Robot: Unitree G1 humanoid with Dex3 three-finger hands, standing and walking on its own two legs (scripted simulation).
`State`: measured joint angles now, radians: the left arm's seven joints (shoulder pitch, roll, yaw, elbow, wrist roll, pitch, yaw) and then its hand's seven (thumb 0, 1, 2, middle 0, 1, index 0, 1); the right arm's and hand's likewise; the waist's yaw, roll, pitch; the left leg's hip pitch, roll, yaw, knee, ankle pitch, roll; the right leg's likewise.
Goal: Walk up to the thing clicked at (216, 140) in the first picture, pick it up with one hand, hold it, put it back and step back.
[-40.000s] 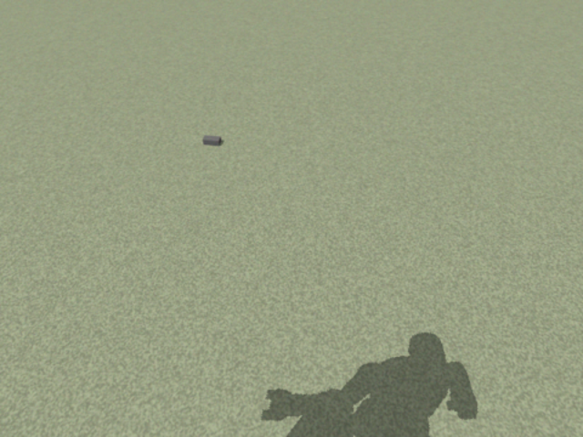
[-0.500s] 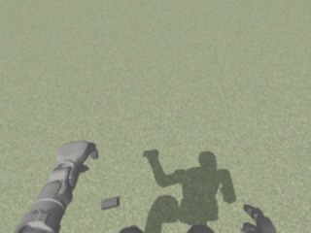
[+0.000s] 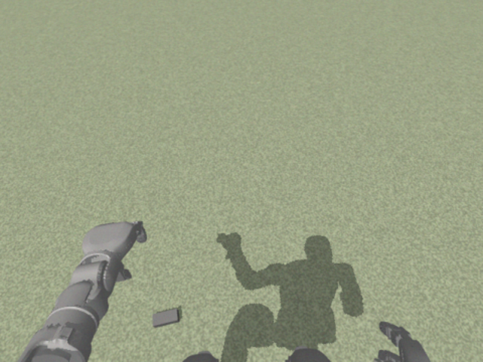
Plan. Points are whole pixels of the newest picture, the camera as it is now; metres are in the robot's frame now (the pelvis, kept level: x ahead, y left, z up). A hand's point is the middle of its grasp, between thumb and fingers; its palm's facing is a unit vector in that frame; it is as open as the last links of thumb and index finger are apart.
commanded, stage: go down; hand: left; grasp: from above
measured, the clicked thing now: (166, 318) +0.33 +0.32 -0.73
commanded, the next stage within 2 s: none
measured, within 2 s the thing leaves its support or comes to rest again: neither
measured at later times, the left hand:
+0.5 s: hand (107, 262) +0.35 +0.33 -0.18, palm faces -0.43 -0.03 -0.90, open 12.8 cm
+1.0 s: hand (101, 263) +0.36 +0.36 -0.22, palm faces -0.43 -0.04 -0.90, open 13.1 cm
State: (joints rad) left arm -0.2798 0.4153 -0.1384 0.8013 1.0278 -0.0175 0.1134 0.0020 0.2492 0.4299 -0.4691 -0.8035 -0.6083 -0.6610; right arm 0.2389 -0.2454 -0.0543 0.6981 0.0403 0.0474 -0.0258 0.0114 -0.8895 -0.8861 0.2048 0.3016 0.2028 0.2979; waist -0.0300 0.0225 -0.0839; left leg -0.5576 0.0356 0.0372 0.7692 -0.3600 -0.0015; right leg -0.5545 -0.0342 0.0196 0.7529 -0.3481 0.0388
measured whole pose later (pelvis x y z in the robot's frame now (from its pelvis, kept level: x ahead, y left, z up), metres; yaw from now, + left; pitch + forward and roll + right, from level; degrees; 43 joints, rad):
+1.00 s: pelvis -0.03 +0.03 -0.13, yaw -1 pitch +29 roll -6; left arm -0.60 0.71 0.12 1.05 1.14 -0.29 0.17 0.00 -0.32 0.82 -0.25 -0.83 -0.25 -0.82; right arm 0.21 -0.26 -0.04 0.72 -0.02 0.04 0.04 0.01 -0.90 -0.90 0.21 0.30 0.20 0.30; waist -0.09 0.03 -0.14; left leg -1.40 0.05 -0.05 1.49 -0.59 0.03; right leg -1.33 -0.02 -0.03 1.38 -0.55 0.06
